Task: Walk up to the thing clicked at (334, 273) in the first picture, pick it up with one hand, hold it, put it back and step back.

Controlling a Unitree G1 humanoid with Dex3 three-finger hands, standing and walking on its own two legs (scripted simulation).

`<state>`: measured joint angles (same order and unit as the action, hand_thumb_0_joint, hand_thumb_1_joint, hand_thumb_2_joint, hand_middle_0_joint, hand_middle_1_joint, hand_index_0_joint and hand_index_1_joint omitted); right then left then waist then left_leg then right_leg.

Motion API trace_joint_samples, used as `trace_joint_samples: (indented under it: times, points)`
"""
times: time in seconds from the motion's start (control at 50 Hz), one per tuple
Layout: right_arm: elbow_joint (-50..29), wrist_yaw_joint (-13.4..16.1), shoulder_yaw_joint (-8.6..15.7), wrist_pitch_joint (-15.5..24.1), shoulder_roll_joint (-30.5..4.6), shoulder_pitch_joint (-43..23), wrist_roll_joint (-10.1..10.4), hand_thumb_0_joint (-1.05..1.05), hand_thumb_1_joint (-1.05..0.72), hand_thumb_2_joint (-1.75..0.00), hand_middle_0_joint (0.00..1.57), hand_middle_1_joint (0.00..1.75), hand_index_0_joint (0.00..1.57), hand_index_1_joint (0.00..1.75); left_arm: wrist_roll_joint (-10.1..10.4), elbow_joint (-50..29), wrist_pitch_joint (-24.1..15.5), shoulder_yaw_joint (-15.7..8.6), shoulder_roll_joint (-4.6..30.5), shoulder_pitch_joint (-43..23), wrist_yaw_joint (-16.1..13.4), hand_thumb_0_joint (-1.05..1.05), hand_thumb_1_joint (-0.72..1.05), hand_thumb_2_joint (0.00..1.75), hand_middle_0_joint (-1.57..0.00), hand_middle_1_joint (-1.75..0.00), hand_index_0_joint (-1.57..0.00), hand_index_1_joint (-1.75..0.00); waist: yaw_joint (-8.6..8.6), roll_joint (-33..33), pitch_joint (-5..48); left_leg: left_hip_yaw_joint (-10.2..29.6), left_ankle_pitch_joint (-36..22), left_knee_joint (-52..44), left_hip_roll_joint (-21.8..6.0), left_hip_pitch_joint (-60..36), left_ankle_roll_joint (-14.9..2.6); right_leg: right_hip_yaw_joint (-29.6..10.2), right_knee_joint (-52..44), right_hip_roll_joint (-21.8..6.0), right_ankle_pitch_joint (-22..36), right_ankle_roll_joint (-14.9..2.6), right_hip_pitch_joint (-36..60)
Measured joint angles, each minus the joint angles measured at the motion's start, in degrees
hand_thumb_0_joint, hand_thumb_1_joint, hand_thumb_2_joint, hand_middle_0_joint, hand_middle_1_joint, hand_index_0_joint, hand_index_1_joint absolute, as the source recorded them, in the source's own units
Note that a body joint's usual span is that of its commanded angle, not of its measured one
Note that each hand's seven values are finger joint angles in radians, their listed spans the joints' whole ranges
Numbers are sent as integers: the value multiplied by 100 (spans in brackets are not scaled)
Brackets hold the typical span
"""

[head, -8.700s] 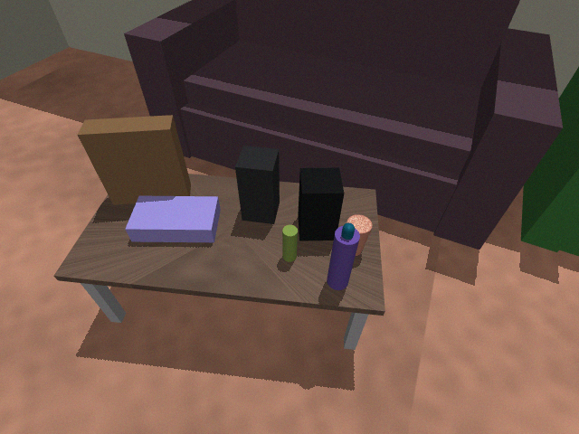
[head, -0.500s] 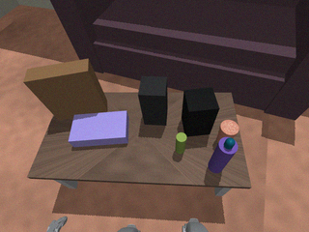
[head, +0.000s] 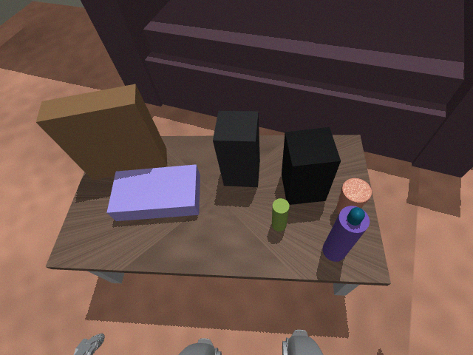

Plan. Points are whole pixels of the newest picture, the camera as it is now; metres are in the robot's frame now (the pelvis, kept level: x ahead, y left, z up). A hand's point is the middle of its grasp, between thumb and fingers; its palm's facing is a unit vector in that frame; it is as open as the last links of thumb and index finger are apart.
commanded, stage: approach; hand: right
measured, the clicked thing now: (344, 233) +0.41 -0.22 -0.23
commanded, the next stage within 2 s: close in in 0.54 s
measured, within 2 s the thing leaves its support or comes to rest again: neither
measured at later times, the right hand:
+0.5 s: hand (425, 248) +0.36 -0.36 -0.16, palm faces +0.20 +0.98 +0.03, open 17.7 cm
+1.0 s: hand (354, 254) +0.38 -0.25 -0.29, palm faces +0.17 +0.99 +0.02, open 17.5 cm
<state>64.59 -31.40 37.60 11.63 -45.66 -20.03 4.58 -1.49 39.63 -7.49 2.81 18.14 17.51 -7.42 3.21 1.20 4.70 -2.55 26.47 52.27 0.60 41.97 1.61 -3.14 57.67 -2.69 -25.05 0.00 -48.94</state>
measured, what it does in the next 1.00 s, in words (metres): lowers itself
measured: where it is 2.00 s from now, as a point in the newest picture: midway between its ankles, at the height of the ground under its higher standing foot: outside the picture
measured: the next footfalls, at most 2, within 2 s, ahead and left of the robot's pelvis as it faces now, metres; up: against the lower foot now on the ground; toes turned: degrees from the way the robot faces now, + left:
none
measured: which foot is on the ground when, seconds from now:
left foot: down 0.00-1.00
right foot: down 0.00-1.00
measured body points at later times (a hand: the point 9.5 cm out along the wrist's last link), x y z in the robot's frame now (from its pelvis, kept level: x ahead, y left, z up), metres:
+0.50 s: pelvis -0.05 +0.00 -0.17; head +0.13 -0.06 +0.24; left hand +0.10 +0.27 -0.26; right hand +0.34 -0.41 -0.16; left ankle -0.01 +0.15 -0.68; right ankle +0.02 -0.11 -0.68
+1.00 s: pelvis -0.08 +0.01 -0.29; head +0.12 -0.02 +0.12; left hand +0.02 +0.28 -0.40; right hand +0.37 -0.30 -0.28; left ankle -0.02 +0.15 -0.68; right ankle +0.02 -0.11 -0.68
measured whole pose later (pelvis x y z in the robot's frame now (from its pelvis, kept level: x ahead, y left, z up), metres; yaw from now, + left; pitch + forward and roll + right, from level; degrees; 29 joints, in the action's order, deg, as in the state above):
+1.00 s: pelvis -0.08 +0.01 -0.29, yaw +7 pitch +34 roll +6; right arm 47.6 -18.5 34.5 27.9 -27.1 -34.7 10.8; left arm -3.5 38.4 -3.0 1.9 14.9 8.2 0.5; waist 4.5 0.2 9.6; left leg -3.0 40.9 117.8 2.7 111.3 1.8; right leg -6.7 119.6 -3.4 -36.6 0.9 -117.6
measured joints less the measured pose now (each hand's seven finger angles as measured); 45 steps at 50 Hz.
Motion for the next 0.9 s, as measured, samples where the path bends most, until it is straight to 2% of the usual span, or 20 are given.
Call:
trace_joint_samples:
  times: [0.12,0.24,0.34,0.44,0.52,0.6,0.72,0.8,0.9]
  points:
    - [250,-36,-4,218,-94,-172,92,-1,59,-10,2,7,3,7,-22,-27,-29,0,22,-9,51,1,88,91,-20,-29,-20,-31,14,15,54,8,41,176,-8,244,15,3,166,9,-34,-20,-241]
    - [377,-132,45,964,6,-444,446,-1,60,-11,1,7,2,8,-54,-121,-140,-3,102,-121,186,1,87,91,-20,-29,-20,-31,-7,67,239,65,340,1119,-17,1333,41,33,1008,14,-281,-45,-1280]
    - [239,-323,282,1735,275,-635,873,-1,60,-11,1,7,2,7,-115,-267,-221,108,119,-348,262,1,87,91,-20,-29,-20,-31,53,115,510,97,754,2380,27,2694,78,15,2216,-26,-661,-47,-2623]
    - [39,-544,602,2235,482,-975,1118,-1,61,-8,2,6,3,6,-210,-348,-241,225,23,-699,271,1,88,91,-19,-29,-19,-30,158,114,661,34,1173,3726,92,4011,93,-113,3560,-66,-1040,-14,-3978]
    - [-43,-580,757,2279,546,-1424,1088,-1,60,-6,4,5,4,6,-311,-307,-197,277,-125,-971,284,1,89,90,-19,-29,-19,-30,187,111,601,-50,1378,4622,137,4861,76,-248,4459,-78,-1209,16,-4870]
    - [-57,-421,661,2110,582,-1812,898,-2,59,-5,5,5,4,5,-396,-238,-118,284,-250,-1120,360,1,90,90,-19,-29,-20,-30,197,80,511,-103,1447,5271,161,5543,65,-340,5101,-71,-1246,31,-5581]
    - [-246,59,428,1898,811,-1878,601,-2,58,-4,5,4,4,5,-442,-177,70,239,-310,-1077,550,1,90,89,-19,-30,-20,-30,207,-27,468,-89,1447,5947,193,6329,61,-367,5735,-73,-1211,22,-6356]
    - [-596,435,291,1909,1112,-1806,634,-2,57,-3,6,4,5,4,-419,-119,187,152,-306,-970,671,1,90,89,-19,-30,-21,-30,180,-61,456,-70,1450,6318,207,6719,70,-371,6061,-71,-1187,22,-6728]
    - [-1266,895,-32,1812,1545,-1627,624,-2,56,-3,6,4,5,4,-317,-82,344,11,-314,-902,770,1,90,89,-19,-30,-21,-30,150,-80,435,-54,1462,6595,203,6963,49,-370,6281,-55,-1164,51,-6949]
